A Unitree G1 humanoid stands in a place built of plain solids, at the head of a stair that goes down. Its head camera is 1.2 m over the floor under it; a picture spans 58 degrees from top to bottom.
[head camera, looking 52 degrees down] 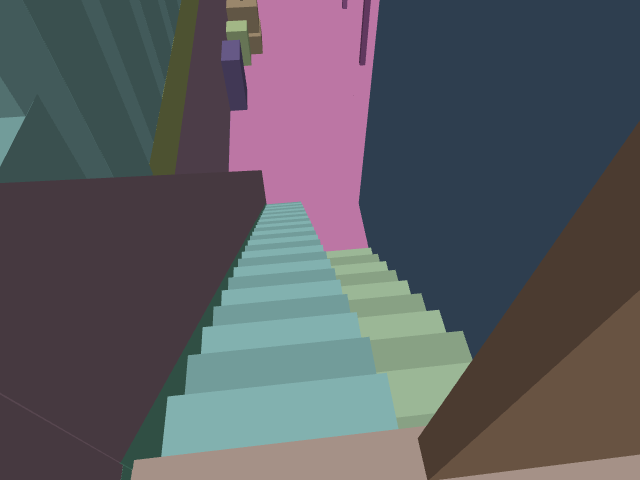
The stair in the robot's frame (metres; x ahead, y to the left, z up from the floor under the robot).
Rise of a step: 0.21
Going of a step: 0.23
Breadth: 0.72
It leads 6 degrees to the left of straight ahead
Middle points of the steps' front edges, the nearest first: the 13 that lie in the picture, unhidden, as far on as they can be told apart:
0.28 0.11 0.00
0.50 0.13 -0.21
0.73 0.16 -0.42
0.95 0.18 -0.62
1.18 0.21 -0.83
1.41 0.23 -1.04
1.63 0.26 -1.25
1.86 0.28 -1.46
2.09 0.31 -1.67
2.31 0.33 -1.88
2.54 0.36 -2.09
2.77 0.38 -2.30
2.99 0.41 -2.50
